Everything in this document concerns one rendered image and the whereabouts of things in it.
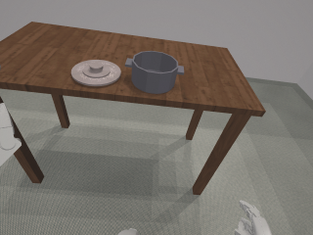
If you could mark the lid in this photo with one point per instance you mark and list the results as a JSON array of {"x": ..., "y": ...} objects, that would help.
[{"x": 82, "y": 74}]

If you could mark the robot left hand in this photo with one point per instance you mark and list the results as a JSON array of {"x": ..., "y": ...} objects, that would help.
[{"x": 8, "y": 143}]

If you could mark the table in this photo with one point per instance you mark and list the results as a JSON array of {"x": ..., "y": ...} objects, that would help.
[{"x": 39, "y": 58}]

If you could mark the robot right hand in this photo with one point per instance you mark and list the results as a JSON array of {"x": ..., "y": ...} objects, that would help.
[{"x": 258, "y": 224}]

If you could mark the pot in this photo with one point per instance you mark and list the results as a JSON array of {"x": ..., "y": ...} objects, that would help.
[{"x": 154, "y": 72}]

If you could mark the knob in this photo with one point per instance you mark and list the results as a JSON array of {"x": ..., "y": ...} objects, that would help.
[{"x": 96, "y": 66}]

